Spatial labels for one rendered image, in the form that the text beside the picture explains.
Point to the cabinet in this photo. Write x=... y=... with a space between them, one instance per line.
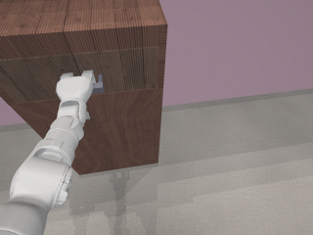
x=124 y=127

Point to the handle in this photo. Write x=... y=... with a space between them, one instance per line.
x=98 y=87

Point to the left robot upper arm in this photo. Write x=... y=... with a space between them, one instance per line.
x=42 y=185

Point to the robot left hand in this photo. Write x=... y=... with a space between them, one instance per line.
x=80 y=87

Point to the drawer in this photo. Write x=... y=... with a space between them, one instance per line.
x=28 y=79

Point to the robot left forearm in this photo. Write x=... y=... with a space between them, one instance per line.
x=62 y=138

